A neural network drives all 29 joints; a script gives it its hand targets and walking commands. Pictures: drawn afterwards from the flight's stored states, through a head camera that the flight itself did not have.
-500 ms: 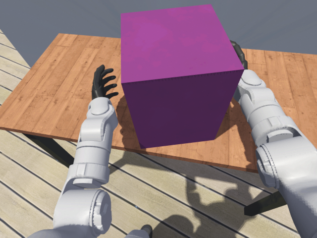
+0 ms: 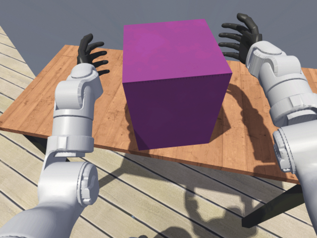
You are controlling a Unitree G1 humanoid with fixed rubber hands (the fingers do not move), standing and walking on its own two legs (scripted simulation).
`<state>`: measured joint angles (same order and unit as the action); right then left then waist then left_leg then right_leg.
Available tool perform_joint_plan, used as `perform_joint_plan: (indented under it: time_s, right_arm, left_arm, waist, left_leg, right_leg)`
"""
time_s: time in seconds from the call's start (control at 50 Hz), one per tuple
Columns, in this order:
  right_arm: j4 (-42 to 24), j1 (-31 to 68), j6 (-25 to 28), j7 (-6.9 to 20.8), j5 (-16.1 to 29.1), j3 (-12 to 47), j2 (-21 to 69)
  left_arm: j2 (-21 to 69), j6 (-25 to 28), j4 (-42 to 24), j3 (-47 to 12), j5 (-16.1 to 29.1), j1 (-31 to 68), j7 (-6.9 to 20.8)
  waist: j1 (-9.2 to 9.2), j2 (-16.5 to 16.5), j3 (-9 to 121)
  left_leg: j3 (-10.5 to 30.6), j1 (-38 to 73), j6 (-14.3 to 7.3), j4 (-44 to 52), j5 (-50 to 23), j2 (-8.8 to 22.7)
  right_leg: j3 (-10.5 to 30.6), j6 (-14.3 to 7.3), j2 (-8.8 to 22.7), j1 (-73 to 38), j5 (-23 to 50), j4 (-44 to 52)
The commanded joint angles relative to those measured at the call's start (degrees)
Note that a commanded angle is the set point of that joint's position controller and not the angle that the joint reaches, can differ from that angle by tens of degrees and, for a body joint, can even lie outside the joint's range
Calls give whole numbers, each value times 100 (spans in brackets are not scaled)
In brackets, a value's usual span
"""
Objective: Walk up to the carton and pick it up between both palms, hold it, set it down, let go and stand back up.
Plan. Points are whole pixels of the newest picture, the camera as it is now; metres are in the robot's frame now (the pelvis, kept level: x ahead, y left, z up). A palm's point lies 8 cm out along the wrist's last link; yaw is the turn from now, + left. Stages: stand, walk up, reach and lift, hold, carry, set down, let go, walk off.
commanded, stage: set down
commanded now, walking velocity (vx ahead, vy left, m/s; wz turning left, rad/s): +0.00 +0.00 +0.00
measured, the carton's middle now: (169, 88) +0.45 +0.08 +0.12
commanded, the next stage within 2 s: none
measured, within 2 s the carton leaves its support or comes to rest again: neither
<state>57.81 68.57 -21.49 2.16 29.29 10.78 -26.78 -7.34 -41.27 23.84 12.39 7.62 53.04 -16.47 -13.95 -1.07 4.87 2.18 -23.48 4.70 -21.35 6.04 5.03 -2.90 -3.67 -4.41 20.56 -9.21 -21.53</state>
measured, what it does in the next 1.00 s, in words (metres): stands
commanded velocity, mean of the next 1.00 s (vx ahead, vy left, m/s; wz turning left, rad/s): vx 0.00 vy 0.00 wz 0.00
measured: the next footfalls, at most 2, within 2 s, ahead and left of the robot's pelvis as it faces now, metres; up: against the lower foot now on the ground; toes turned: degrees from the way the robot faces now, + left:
none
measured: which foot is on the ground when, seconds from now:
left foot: down 0.00-1.00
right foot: down 0.00-1.00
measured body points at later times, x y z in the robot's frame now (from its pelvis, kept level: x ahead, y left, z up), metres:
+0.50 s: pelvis +0.00 +0.02 +0.00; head +0.01 +0.01 +0.45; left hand +0.36 +0.26 +0.23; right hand +0.49 -0.13 +0.24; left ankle +0.04 +0.17 -0.74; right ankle +0.01 -0.07 -0.74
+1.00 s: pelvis -0.01 +0.01 +0.00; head -0.01 +0.00 +0.45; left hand +0.32 +0.24 +0.19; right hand +0.44 -0.14 +0.18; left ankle +0.04 +0.17 -0.74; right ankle +0.01 -0.07 -0.74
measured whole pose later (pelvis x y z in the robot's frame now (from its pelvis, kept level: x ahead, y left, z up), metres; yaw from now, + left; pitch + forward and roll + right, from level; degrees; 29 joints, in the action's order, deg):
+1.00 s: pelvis -0.01 +0.01 +0.00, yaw +1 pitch +1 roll +0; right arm 37.7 45.8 -23.7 5.7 27.6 7.5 -29.3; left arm -3.3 -53.9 -6.9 10.5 6.7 31.1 -16.2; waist -8.3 -1.6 1.8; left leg 2.2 -15.1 3.8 -19.5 5.0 3.8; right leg -2.9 -3.2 -3.2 12.2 -8.6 -20.1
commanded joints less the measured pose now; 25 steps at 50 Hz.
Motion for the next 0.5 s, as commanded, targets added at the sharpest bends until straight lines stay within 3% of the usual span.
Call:
perform_joint_plan:
  time_s: [0.0, 0.1, 0.22, 0.24, 0.26, 0.32, 0.38, 0.42, 0.48]
  right_arm:
    - [-1274, 3192, 178, -13, 32, -374, -1100]
    - [-1484, 3389, 2, 14, 78, -429, -1305]
    - [-1440, 3650, -219, 102, 186, -376, -1502]
    - [-1685, 2615, -174, 121, 177, -644, -1785]
    - [-1630, 2548, -161, 131, 104, -642, -1888]
    - [-1167, 2711, -210, 177, 132, -355, -1711]
    - [-1229, 2072, -129, 321, 198, -259, -1605]
    - [-1596, 1681, -39, 369, 179, -414, -1682]
    - [-2100, 1835, 9, 412, 151, -413, -1597]
  left_arm:
    - [-1036, 91, -1527, -80, 166, 2901, -48]
    - [-1148, -221, -1795, -129, 308, 3033, -118]
    - [-1207, -614, -1766, -90, 343, 3187, -194]
    - [-734, -798, -2794, -195, 269, 2142, -161]
    - [-654, -924, -2731, -112, 157, 2059, -55]
    - [-724, -961, -2119, 159, -85, 2098, 87]
    - [-403, -949, -2523, 169, -294, 1418, 79]
    - [-307, -955, -3089, 75, -277, 1073, 124]
    - [-502, -841, -3364, 156, -212, 1310, 98]
  waist:
    - [122, 457, 3825]
    - [191, 365, 4195]
    - [148, 356, 4209]
    - [422, 277, 4297]
    - [500, 261, 4104]
    - [337, 314, 3118]
    - [314, 296, 2758]
    - [487, 266, 2821]
    - [343, 308, 2742]
  left_leg:
    - [-284, 905, -65, -149, -1282, -479]
    - [-248, 1048, -49, -250, -1533, -462]
    - [-219, 1138, -66, -294, -1639, -432]
    - [-157, 1487, 84, -340, -2371, -449]
    - [-165, 1562, 136, -334, -2588, -474]
    - [-193, 1259, 66, -78, -1990, -522]
    - [-188, 1389, 23, 92, -1988, -469]
    - [-180, 1646, 53, 17, -2260, -470]
    - [-232, 1390, -5, 82, -1695, -500]
  right_leg:
    - [326, 683, 175, -2000, 2248, -82]
    - [286, 588, 99, -1976, 2171, -77]
    - [264, 508, 18, -1873, 1867, -43]
    - [251, 431, -61, -2282, 2635, 11]
    - [195, 444, -81, -2296, 2767, 7]
    - [279, 470, 21, -2164, 2081, 161]
    - [282, 376, -28, -2299, 1694, 217]
    - [258, 348, -52, -2295, 1823, 258]
    - [364, 376, 40, -2195, 1217, 301]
